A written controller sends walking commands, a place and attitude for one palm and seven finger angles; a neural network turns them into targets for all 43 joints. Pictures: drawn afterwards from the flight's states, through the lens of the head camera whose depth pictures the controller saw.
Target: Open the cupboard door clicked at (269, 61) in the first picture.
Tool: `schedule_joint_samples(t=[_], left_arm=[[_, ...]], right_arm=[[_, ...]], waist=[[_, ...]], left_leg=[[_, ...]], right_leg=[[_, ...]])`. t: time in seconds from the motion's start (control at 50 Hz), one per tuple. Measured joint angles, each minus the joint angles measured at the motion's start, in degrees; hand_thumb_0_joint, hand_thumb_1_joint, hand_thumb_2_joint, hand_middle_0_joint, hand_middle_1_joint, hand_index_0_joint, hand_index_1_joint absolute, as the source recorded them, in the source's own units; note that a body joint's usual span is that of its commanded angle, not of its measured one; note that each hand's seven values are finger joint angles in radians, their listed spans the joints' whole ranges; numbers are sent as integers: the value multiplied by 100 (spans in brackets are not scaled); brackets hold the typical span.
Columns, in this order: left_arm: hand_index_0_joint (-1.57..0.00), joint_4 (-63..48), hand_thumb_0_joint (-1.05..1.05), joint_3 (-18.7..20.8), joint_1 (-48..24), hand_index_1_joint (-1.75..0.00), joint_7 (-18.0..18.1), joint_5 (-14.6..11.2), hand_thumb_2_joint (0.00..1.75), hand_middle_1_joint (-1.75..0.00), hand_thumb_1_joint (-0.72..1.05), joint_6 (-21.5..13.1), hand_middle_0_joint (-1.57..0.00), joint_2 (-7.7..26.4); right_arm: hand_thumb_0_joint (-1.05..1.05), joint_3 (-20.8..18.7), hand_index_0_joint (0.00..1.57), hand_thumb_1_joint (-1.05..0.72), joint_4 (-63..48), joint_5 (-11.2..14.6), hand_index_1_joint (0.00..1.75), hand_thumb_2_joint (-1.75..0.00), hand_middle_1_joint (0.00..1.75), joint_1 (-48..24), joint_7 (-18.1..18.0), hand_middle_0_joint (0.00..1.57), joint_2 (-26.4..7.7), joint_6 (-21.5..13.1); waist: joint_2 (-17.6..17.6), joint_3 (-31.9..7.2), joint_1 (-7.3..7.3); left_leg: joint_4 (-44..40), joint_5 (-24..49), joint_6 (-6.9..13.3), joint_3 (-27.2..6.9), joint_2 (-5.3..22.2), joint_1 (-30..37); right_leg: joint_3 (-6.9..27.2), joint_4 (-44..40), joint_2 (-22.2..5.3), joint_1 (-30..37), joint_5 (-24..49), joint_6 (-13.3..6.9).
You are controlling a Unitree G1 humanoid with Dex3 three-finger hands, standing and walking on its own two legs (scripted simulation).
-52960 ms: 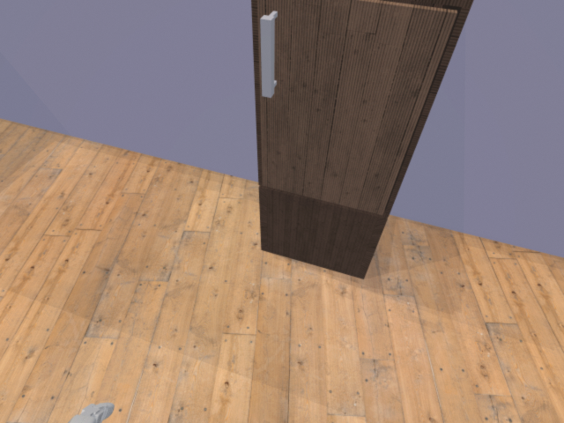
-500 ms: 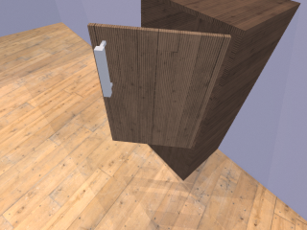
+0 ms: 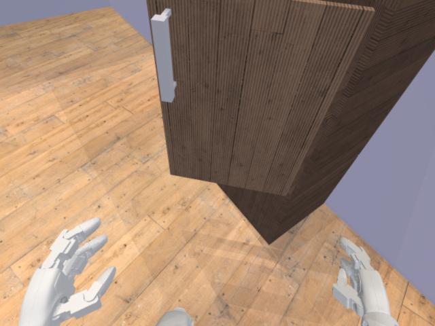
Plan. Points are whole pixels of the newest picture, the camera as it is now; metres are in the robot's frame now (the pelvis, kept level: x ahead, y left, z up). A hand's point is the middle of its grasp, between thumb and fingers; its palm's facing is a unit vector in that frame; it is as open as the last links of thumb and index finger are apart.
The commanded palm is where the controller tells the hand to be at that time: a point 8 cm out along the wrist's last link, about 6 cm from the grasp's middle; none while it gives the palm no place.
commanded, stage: raise the hand with hooked fingers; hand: left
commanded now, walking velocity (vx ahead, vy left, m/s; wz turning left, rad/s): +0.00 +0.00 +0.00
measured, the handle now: (167, 58) +0.59 +0.19 +0.18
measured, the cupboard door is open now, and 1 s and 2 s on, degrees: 44 44 44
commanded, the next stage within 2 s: move the hooked fingers beside the handle in 1.58 s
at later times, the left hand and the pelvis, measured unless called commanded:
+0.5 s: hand (79, 214) +0.24 +0.25 +0.11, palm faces -0.02 -1.00 -0.07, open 12.2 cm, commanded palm +0.22 +0.30 +0.13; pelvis +0.01 +0.02 +0.03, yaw -1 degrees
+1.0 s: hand (42, 152) +0.29 +0.29 +0.19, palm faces +0.02 -1.00 -0.08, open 14.0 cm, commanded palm +0.27 +0.33 +0.19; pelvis +0.01 +0.02 +0.05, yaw -1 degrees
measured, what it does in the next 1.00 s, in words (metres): stands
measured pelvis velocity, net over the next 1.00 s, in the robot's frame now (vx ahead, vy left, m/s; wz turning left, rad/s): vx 0.01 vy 0.02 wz -0.01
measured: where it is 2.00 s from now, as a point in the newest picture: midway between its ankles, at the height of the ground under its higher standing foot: outside the picture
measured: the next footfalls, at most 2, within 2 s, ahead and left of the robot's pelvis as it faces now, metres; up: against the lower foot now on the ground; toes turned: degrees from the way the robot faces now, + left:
none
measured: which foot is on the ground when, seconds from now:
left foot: down 0.00-1.00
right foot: down 0.00-1.00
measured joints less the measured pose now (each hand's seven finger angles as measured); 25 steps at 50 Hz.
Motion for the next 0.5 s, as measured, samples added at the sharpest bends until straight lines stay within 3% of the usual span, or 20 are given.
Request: schedule_joint_samples(t=[0.06,0.1,0.14,0.2,0.24,0.28,0.38,0.44,0.5], left_arm=[[-23,-335,2,37,-375,-61,-47,-52,70,-61,42,-277,-23,92],[-23,-337,2,22,-810,-64,-288,-76,68,-64,37,-211,-23,204],[-23,-200,1,17,-1208,-67,-574,-70,66,-67,33,133,-23,366],[-24,93,1,103,-1490,-71,-872,-161,63,-71,26,956,-24,566],[-25,161,1,253,-1434,-74,-862,-305,61,-74,21,1407,-24,602],[-25,99,1,457,-1307,-77,-725,-451,59,-77,17,1605,-25,581],[-26,-175,1,802,-1167,-85,-347,-515,54,-85,5,1274,-26,485],[-26,-100,1,762,-1314,-89,-432,-433,51,-89,-2,1153,-26,501],[-26,109,0,629,-1526,-94,-654,-376,48,-94,-9,1307,-26,579]], right_arm=[[2,181,20,-91,231,8,30,-90,30,-18,-60,20,61,-56],[2,327,20,-91,368,39,30,-90,30,-45,-90,20,145,-46],[2,452,21,-91,460,80,30,-90,30,-32,-112,20,264,4],[2,556,21,-91,475,134,30,-90,30,109,-130,21,421,116],[2,569,21,-91,440,145,30,-90,30,270,-146,21,467,163],[2,536,21,-90,413,136,30,-90,30,448,-160,21,463,160],[2,395,21,-91,478,117,30,-90,30,725,-142,21,253,50],[2,359,21,-91,557,139,30,-90,30,717,-152,21,62,-20],[2,354,21,-91,599,179,30,-90,30,614,-222,21,-62,-77]], waist=[[151,45,30],[254,90,-9],[323,105,-87],[382,94,-244],[393,53,-343],[376,27,-378],[314,29,-303],[320,72,-247],[332,139,-224]], left_leg=[[150,-46,-9,-147,2,-109],[170,-37,-14,-184,10,-135],[77,12,-13,-149,23,-103],[-240,127,21,4,43,99],[-497,206,54,124,44,287],[-716,265,77,219,43,474],[-938,326,114,251,2,697],[-945,341,141,199,-31,725],[-1002,374,168,176,-51,819]], right_leg=[[-142,22,16,-3,-22,-6],[-175,-6,28,0,1,-1],[-141,-99,40,14,67,6],[11,-356,50,131,207,44],[127,-558,47,253,299,79],[219,-734,44,390,369,100],[249,-959,7,617,434,139],[196,-1019,-21,695,452,163],[172,-1119,-36,819,498,185]])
